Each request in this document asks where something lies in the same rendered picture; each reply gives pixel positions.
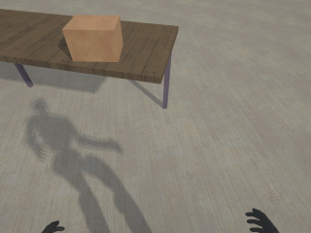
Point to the table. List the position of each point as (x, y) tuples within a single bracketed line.
[(37, 39)]

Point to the robot left hand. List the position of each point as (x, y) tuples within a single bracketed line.
[(51, 228)]

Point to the robot right hand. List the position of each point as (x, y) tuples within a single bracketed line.
[(262, 220)]

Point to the carton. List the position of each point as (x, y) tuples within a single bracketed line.
[(94, 38)]

